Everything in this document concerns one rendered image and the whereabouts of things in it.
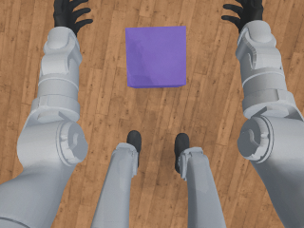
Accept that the right robot shin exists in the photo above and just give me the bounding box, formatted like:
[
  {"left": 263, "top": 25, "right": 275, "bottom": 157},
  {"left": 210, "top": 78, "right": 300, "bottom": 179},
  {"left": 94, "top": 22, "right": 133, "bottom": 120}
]
[{"left": 178, "top": 146, "right": 210, "bottom": 170}]

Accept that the right robot forearm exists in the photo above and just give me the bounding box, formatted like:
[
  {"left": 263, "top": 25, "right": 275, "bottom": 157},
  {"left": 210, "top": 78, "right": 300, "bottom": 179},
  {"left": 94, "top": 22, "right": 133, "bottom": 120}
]
[{"left": 235, "top": 20, "right": 304, "bottom": 123}]

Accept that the robot right hand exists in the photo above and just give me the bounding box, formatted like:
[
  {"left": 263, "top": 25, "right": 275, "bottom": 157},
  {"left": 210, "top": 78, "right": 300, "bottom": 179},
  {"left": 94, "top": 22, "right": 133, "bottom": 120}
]
[{"left": 221, "top": 0, "right": 264, "bottom": 34}]

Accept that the robot right foot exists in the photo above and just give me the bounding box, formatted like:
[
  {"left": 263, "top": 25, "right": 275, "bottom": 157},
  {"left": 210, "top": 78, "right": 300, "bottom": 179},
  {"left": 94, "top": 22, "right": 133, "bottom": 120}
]
[{"left": 174, "top": 133, "right": 190, "bottom": 174}]

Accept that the carton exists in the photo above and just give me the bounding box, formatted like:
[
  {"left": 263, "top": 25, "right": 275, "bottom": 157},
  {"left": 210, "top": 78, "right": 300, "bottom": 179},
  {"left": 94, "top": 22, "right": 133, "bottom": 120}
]
[{"left": 125, "top": 26, "right": 186, "bottom": 88}]

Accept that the left robot forearm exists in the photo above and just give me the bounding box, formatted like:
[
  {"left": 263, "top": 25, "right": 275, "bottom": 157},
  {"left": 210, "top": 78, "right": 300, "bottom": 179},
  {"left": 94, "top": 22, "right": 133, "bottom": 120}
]
[{"left": 16, "top": 27, "right": 83, "bottom": 161}]

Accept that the robot right upper arm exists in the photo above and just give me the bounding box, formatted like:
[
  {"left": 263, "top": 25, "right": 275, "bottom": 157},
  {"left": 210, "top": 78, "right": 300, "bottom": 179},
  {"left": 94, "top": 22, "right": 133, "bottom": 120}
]
[{"left": 237, "top": 115, "right": 304, "bottom": 228}]

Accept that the robot left upper arm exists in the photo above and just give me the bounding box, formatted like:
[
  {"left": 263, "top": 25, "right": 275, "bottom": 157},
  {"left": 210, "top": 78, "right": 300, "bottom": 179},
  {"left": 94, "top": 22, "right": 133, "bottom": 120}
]
[{"left": 0, "top": 119, "right": 88, "bottom": 228}]

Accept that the robot left hand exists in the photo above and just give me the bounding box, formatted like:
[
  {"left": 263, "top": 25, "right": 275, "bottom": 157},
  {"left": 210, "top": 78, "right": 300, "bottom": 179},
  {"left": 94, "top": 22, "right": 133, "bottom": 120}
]
[{"left": 53, "top": 0, "right": 93, "bottom": 37}]

